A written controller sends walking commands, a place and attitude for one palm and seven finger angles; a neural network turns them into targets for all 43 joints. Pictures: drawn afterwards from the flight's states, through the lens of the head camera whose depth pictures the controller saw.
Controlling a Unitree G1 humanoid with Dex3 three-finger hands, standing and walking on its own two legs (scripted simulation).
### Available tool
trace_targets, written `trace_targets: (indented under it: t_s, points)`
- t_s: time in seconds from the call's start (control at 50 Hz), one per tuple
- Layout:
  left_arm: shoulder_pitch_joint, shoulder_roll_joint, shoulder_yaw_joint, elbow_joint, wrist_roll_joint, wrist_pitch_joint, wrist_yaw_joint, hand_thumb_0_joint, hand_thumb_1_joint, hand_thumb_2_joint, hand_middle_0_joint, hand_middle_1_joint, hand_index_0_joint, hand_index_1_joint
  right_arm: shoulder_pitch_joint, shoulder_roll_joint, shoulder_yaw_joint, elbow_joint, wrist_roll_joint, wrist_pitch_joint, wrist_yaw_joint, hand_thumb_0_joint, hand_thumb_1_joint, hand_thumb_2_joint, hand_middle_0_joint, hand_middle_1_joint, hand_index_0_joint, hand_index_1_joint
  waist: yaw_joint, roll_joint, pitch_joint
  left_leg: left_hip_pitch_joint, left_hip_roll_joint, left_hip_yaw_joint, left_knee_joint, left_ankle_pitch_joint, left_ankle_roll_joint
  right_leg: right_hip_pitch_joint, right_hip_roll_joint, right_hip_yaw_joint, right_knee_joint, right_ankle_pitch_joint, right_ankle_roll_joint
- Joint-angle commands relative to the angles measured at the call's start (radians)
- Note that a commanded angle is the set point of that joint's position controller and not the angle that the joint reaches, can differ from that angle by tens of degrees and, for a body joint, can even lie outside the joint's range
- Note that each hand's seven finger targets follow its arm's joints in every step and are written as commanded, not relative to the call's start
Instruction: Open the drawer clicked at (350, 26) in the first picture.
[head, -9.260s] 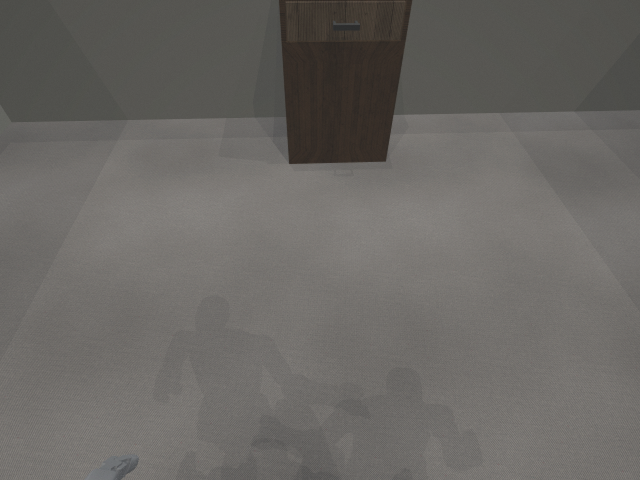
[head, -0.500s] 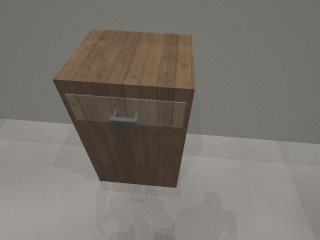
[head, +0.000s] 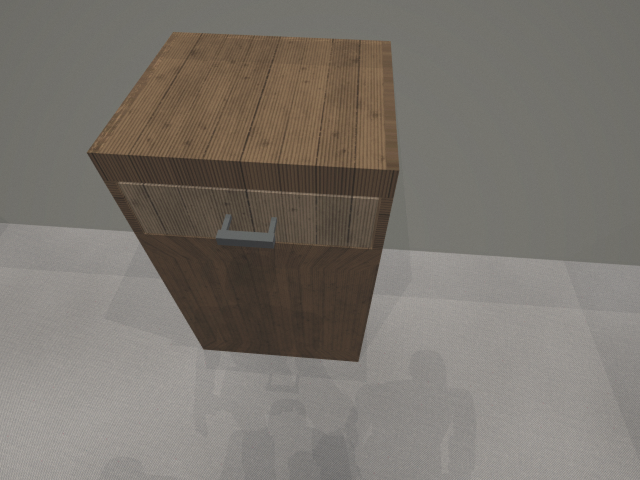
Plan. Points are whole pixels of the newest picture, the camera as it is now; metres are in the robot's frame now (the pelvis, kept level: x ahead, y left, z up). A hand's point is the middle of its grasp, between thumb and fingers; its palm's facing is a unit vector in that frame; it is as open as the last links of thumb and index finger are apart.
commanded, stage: come to a stop and stand still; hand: left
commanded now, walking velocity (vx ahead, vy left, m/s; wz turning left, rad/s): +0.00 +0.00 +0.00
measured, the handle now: (248, 230) +0.53 +0.17 -0.08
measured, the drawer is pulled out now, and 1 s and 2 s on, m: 0.00 0.00 0.00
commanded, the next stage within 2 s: look again from close up in 0.54 s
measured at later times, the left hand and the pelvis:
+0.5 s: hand out of the picture +0.00 +0.17 -0.16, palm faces +0.02 -0.98 -0.22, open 7.4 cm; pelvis -0.04 -0.01 +0.00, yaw +1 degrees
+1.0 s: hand out of the picture -0.02 +0.15 -0.18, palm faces +0.02 -0.99 -0.16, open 7.4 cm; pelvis +0.00 +0.00 +0.00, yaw +0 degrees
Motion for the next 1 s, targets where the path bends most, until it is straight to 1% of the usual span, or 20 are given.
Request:
trace_targets:
  t_s: [0.0,0.04,0.06,0.08,0.1,0.12,0.14,0.18,0.22,0.24,0.3,0.32,0.4,0.44,0.5,0.6,0.68,0.72,0.86,0.98]
  points:
    - [0.082,0.053,0.016,-0.045,0.004,-0.005,-0.001,0.000,0.900,0.900,-0.200,-0.300,-0.200,-0.300,0.081,-0.118,-0.032,-0.023,-0.009,-0.006,-0.005,0.000,-0.900,-0.900,0.200,0.300,0.200,0.300,-0.001,0.003,-0.082,0.001,0.197,-0.142,-0.043,0.474,0.049,0.041,-0.098,0.089,-0.008,0.327,0.003]
    - [0.077,0.062,0.012,-0.042,0.002,-0.010,-0.002,0.000,0.900,0.900,-0.200,-0.300,-0.200,-0.300,0.063,-0.102,-0.025,-0.022,-0.009,-0.006,0.002,0.000,-0.900,-0.900,0.200,0.300,0.200,0.300,-0.001,-0.015,-0.084,-0.035,0.162,-0.123,-0.042,0.325,0.030,0.072,-0.116,0.120,-0.042,0.352,-0.005]
    - [0.159,0.137,0.015,-0.016,0.001,-0.023,0.041,0.000,0.900,0.900,-0.200,-0.300,-0.200,-0.300,-0.054,-0.175,-0.043,-0.099,0.016,-0.006,0.020,0.000,-0.900,-0.900,0.200,0.300,0.200,0.300,0.037,-0.088,-0.110,-0.032,0.173,-0.056,0.159,0.307,-0.014,0.066,-0.184,0.163,-0.078,0.711,0.045]
    - [0.095,0.165,0.014,-0.072,-0.001,-0.039,0.038,0.000,0.900,0.900,-0.200,-0.300,-0.200,-0.300,0.001,-0.106,-0.034,-0.130,0.010,0.007,0.034,0.000,-0.900,-0.900,0.200,0.300,0.200,0.300,-0.014,-0.177,-0.163,-0.141,0.069,-0.059,0.191,-0.082,-0.024,0.148,-0.249,0.265,-0.113,0.575,-0.003]
    - [0.072,0.150,0.009,-0.086,0.002,-0.042,0.030,0.000,0.900,0.900,-0.200,-0.300,-0.200,-0.300,-0.017,-0.091,-0.028,-0.123,0.006,0.010,0.036,0.000,-0.900,-0.900,0.200,0.300,0.200,0.300,-0.004,-0.096,-0.121,-0.143,0.060,-0.071,0.225,-0.154,-0.025,0.081,-0.271,0.294,-0.152,0.420,-0.070]
    - [0.046,0.153,0.004,-0.089,0.002,-0.049,0.028,0.000,0.900,0.900,-0.200,-0.300,-0.200,-0.300,-0.007,-0.076,-0.022,-0.124,0.002,0.018,0.046,0.000,-0.900,-0.900,0.200,0.300,0.200,0.300,-0.021,-0.073,-0.110,-0.131,0.067,-0.064,0.224,-0.146,-0.019,0.044,-0.258,0.276,-0.181,0.284,-0.097]
    - [0.027,0.152,0.006,-0.108,0.003,-0.050,0.026,0.000,0.900,0.900,-0.200,-0.300,-0.200,-0.300,0.021,-0.078,-0.023,-0.123,-0.002,0.019,0.048,0.000,-0.900,-0.900,0.200,0.300,0.200,0.300,-0.039,-0.009,-0.097,-0.101,0.058,-0.065,0.184,-0.111,-0.017,0.009,-0.246,0.264,-0.182,0.223,-0.112]
    - [-0.014,0.162,0.003,-0.113,-0.003,-0.050,0.020,0.000,0.900,0.900,-0.200,-0.300,-0.200,-0.300,0.069,-0.085,-0.021,-0.101,-0.005,0.016,0.050,0.000,-0.900,-0.900,0.200,0.300,0.200,0.300,-0.064,0.008,-0.050,-0.023,0.064,-0.077,0.079,-0.005,-0.011,-0.084,-0.196,0.218,-0.178,0.056,-0.084]
    - [-0.027,0.147,0.001,-0.119,-0.003,-0.045,0.014,0.000,0.900,0.900,-0.200,-0.300,-0.200,-0.300,0.088,-0.114,-0.020,-0.105,-0.011,0.004,0.052,0.000,-0.900,-0.900,0.200,0.300,0.200,0.300,-0.052,0.065,-0.007,-0.051,0.111,-0.133,0.001,0.050,0.012,-0.103,-0.131,0.163,-0.158,-0.041,-0.045]
    - [-0.026,0.144,-0.002,-0.119,-0.005,-0.038,0.012,0.000,0.900,0.900,-0.200,-0.300,-0.200,-0.300,0.061,-0.121,-0.016,-0.110,-0.014,0.005,0.052,0.000,-0.900,-0.900,0.200,0.300,0.200,0.300,-0.034,0.083,0.037,-0.110,0.125,-0.152,-0.033,0.012,0.015,-0.091,-0.114,0.151,-0.166,-0.089,-0.032]
    - [0.001,0.143,-0.007,-0.102,-0.005,-0.033,0.002,0.000,0.900,0.900,-0.200,-0.300,-0.200,-0.300,0.041,-0.134,-0.009,-0.120,-0.016,0.007,0.050,0.000,-0.900,-0.900,0.200,0.300,0.200,0.300,-0.017,0.026,0.099,-0.182,0.109,-0.159,-0.080,-0.074,0.016,-0.068,-0.103,0.169,-0.191,-0.151,-0.022]
    - [0.003,0.143,-0.009,-0.100,-0.004,-0.033,0.001,0.000,0.900,0.900,-0.200,-0.300,-0.200,-0.300,0.053,-0.134,-0.007,-0.114,-0.016,0.005,0.050,0.000,-0.900,-0.900,0.200,0.300,0.200,0.300,-0.019,0.030,0.102,-0.175,0.108,-0.157,-0.093,-0.067,0.016,-0.066,-0.105,0.167,-0.194,-0.144,-0.022]
    - [0.011,0.145,-0.008,-0.094,-0.007,-0.031,-0.003,0.000,0.900,0.900,-0.200,-0.300,-0.200,-0.300,0.078,-0.145,-0.002,-0.097,-0.019,0.005,0.049,0.000,-0.900,-0.900,0.200,0.300,0.200,0.300,-0.018,-0.033,0.069,-0.164,0.095,-0.147,-0.097,-0.092,0.014,-0.046,-0.111,0.179,-0.216,-0.201,-0.017]
    - [0.011,0.144,-0.008,-0.089,-0.008,-0.031,-0.005,0.000,0.900,0.900,-0.200,-0.300,-0.200,-0.300,0.087,-0.145,0.003,-0.087,-0.020,0.003,0.049,0.000,-0.900,-0.900,0.200,0.300,0.200,0.300,-0.018,-0.001,0.052,-0.157,0.098,-0.154,-0.112,-0.096,0.015,-0.038,-0.109,0.173,-0.207,-0.189,-0.017]
    - [0.021,0.142,-0.009,-0.076,-0.009,-0.033,-0.007,0.000,0.900,0.900,-0.200,-0.300,-0.200,-0.300,0.092,-0.141,0.004,-0.073,-0.019,0.003,0.049,0.000,-0.900,-0.900,0.200,0.300,0.200,0.300,-0.014,-0.027,0.035,-0.164,0.092,-0.144,-0.102,-0.095,0.015,-0.017,-0.117,0.180,-0.214,-0.200,-0.016]
    - [0.034,0.129,-0.013,-0.045,-0.012,-0.040,-0.008,0.000,0.900,0.900,-0.200,-0.300,-0.200,-0.300,0.118,-0.125,0.011,-0.035,-0.015,-0.004,0.046,0.000,-0.900,-0.900,0.200,0.300,0.200,0.300,-0.015,-0.019,0.003,-0.138,0.092,-0.138,-0.094,-0.041,0.012,0.006,-0.123,0.180,-0.205,-0.150,-0.020]
    - [0.047,0.112,-0.020,-0.014,-0.013,-0.043,-0.007,0.000,0.900,0.900,-0.200,-0.300,-0.200,-0.300,0.123,-0.111,0.017,-0.006,-0.011,-0.009,0.042,0.000,-0.900,-0.900,0.200,0.300,0.200,0.300,-0.013,0.017,0.016,-0.125,0.103,-0.140,-0.101,0.004,0.011,0.018,-0.121,0.164,-0.187,-0.055,-0.022]
    - [0.056,0.107,-0.021,-0.002,-0.013,-0.046,-0.006,0.000,0.900,0.900,-0.200,-0.300,-0.200,-0.300,0.128,-0.107,0.017,0.004,-0.009,-0.012,0.039,0.000,-0.900,-0.900,0.200,0.300,0.200,0.300,-0.014,0.024,-0.004,-0.109,0.109,-0.140,-0.097,0.044,0.010,0.039,-0.120,0.154,-0.169,0.012,-0.022]
    - [0.078,0.086,-0.025,0.033,-0.011,-0.048,-0.002,0.000,0.900,0.900,-0.200,-0.300,-0.200,-0.300,0.123,-0.100,0.018,0.029,-0.006,-0.019,0.030,0.000,-0.900,-0.900,0.200,0.300,0.200,0.300,-0.010,0.011,-0.016,-0.069,0.122,-0.129,-0.083,0.144,0.009,0.071,-0.122,0.127,-0.129,0.199,-0.017]
    - [0.085,0.077,-0.025,0.044,-0.009,-0.046,0.001,0.000,0.900,0.900,-0.200,-0.300,-0.200,-0.300,0.107,-0.093,0.015,0.034,-0.006,-0.018,0.024,0.000,-0.900,-0.900,0.200,0.300,0.200,0.300,-0.010,0.015,0.002,-0.048,0.128,-0.123,-0.077,0.179,0.009,0.062,-0.121,0.125,-0.119,0.254,-0.017]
